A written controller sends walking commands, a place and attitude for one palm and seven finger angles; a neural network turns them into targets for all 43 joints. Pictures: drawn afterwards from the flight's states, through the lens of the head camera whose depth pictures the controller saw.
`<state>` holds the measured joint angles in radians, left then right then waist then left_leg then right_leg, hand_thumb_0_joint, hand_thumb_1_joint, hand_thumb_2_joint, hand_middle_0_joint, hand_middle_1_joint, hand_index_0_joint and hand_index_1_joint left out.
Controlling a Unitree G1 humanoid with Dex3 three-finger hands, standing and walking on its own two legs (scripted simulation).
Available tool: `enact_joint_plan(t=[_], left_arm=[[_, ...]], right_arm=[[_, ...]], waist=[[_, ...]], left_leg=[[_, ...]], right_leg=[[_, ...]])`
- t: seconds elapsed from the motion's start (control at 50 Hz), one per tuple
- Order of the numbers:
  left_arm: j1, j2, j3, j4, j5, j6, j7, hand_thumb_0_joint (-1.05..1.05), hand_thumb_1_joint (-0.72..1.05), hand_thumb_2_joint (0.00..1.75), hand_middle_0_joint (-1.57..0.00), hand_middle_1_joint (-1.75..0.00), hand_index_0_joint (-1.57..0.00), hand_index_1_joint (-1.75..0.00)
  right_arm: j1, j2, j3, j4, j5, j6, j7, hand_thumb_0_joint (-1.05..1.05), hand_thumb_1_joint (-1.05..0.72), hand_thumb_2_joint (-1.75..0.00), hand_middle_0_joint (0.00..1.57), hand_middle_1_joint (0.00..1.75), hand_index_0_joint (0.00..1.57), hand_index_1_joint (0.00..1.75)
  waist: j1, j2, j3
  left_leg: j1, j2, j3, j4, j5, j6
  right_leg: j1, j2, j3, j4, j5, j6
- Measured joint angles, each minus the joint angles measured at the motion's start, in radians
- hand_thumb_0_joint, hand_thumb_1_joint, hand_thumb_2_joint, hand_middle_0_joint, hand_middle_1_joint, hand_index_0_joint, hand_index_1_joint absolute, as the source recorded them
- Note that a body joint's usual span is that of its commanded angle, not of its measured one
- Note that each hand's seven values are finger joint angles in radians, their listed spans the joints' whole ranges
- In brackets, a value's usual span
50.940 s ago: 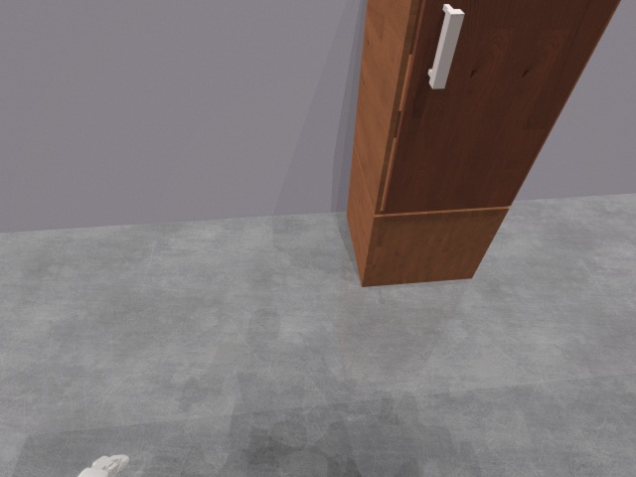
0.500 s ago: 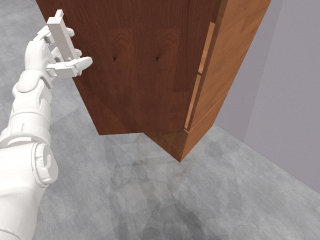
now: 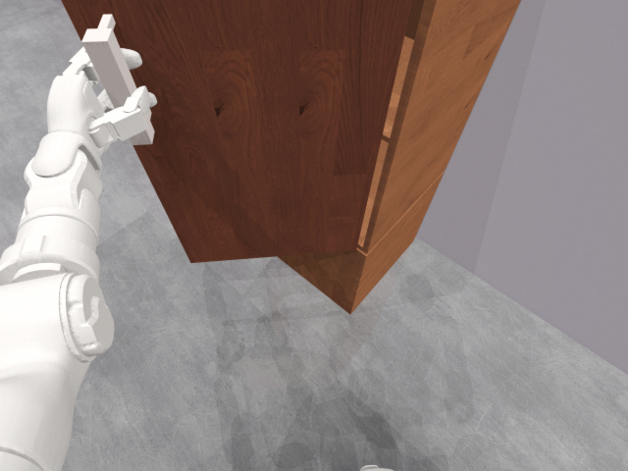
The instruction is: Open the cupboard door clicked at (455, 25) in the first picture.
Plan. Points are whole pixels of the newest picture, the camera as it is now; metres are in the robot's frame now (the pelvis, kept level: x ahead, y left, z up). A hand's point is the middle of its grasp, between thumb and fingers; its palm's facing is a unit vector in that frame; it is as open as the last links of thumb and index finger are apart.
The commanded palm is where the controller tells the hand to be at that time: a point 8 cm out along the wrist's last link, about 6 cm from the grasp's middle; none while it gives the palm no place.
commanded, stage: pull the door open along its arc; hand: left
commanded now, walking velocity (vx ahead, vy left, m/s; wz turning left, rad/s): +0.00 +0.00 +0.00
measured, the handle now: (126, 82) +0.57 +0.19 +0.17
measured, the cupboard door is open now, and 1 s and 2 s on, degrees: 47 85 86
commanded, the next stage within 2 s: open thumb and fingers to let go in 1.06 s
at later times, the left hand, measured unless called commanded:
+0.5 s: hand (153, 178) +0.40 +0.14 +0.17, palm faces +0.12 -0.99 +0.10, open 6.9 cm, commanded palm +0.34 +0.20 +0.17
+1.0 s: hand (232, 250) +0.31 +0.06 +0.17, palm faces +0.34 -0.94 +0.03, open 7.0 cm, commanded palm +0.24 +0.09 +0.17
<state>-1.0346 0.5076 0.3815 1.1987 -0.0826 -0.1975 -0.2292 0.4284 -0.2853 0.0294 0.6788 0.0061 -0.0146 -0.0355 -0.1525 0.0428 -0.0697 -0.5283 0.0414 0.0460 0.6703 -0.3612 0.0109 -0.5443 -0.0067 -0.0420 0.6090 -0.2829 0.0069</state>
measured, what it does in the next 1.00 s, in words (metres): stands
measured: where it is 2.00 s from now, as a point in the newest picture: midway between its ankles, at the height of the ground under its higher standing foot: outside the picture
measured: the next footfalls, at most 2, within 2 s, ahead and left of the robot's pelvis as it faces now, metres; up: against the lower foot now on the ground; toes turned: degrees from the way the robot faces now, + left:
none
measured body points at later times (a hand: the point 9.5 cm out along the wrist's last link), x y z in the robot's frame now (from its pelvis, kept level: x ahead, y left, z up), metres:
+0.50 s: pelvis +0.01 +0.00 +0.01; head +0.02 -0.02 +0.46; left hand +0.39 +0.19 +0.17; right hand +0.14 -0.25 -0.09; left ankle -0.03 +0.11 -0.72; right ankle +0.00 -0.13 -0.72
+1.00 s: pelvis +0.01 -0.03 +0.02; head -0.02 -0.06 +0.46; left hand +0.28 +0.10 +0.17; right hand +0.21 -0.22 -0.08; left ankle -0.03 +0.11 -0.72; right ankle +0.00 -0.13 -0.72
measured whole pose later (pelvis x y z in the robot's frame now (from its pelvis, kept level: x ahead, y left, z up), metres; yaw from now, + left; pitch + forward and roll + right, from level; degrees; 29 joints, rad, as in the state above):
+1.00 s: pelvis +0.01 -0.03 +0.02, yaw +2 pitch -3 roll +0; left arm -0.02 -0.12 -0.18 -0.23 0.00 0.32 0.47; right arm 0.14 -0.18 0.02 0.63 -0.03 0.09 0.00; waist 0.03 0.07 -0.03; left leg -0.11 0.04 0.02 0.46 -0.30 -0.03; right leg -0.14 0.00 -0.07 0.46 -0.28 -0.03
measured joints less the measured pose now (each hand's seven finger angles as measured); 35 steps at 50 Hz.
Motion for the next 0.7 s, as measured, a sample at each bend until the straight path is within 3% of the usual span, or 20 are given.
enact_joint_plan(t=[0.2,0.4,0.5,0.64,0.7], left_arm=[[0.148,-0.040,0.007,-0.155,-0.044,0.019,-0.008,0.01,0.67,0.78,-0.29,-1.32,-0.27,-1.30],[0.503,-0.204,-0.058,-0.632,-0.121,0.155,0.020,0.00,0.65,0.72,-0.30,-1.32,-0.26,-1.28],[0.650,-0.372,-0.133,-0.903,-0.116,0.250,0.257,0.01,0.62,0.73,-0.30,-1.30,-0.28,-1.25],[0.738,-0.531,-0.275,-1.110,-0.020,0.410,0.567,0.03,0.61,0.75,-0.30,-1.25,-0.30,-1.26],[0.759,-0.569,-0.328,-1.149,0.024,0.465,0.651,0.03,0.62,0.76,-0.30,-1.24,-0.30,-1.28]], right_arm=[[0.015,-0.004,-0.009,-0.019,0.013,0.012,0.005,0.01,-0.91,-0.90,0.20,0.30,0.20,0.30],[-0.060,0.008,-0.024,-0.068,0.040,0.016,0.014,0.01,-0.91,-0.90,0.20,0.30,0.20,0.30],[-0.166,0.034,-0.025,-0.065,0.032,0.004,0.024,0.01,-0.91,-0.90,0.20,0.30,0.20,0.30],[-0.306,0.082,-0.006,-0.065,-0.002,0.027,0.015,0.01,-0.91,-0.90,0.20,0.30,0.20,0.30],[-0.337,0.100,0.004,-0.066,-0.016,0.045,0.010,0.01,-0.91,-0.90,0.20,0.30,0.20,0.30]], waist=[[0.021,0.008,-0.014],[0.086,0.018,-0.025],[0.127,0.017,-0.017],[0.166,0.016,0.001],[0.174,0.017,0.005]], left_leg=[[0.054,0.007,0.025,-0.034,0.001,-0.001],[0.194,0.006,0.044,-0.109,0.012,-0.004],[0.255,0.001,0.040,-0.140,0.024,-0.010],[0.332,-0.005,0.013,-0.182,0.048,-0.020],[0.361,-0.005,-0.002,-0.199,0.057,-0.025]], right_leg=[[0.038,0.009,0.025,-0.023,0.005,-0.001],[0.162,0.012,0.042,-0.076,0.009,-0.001],[0.219,0.008,0.037,-0.092,0.010,-0.003],[0.300,0.002,0.010,-0.119,0.013,-0.013],[0.335,0.003,-0.005,-0.135,0.015,-0.018]])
